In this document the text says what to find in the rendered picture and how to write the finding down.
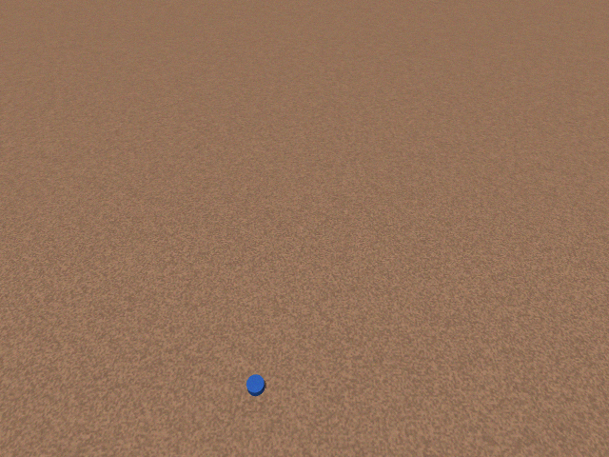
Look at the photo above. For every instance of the tin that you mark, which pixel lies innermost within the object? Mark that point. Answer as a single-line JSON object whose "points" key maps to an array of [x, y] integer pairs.
{"points": [[255, 385]]}

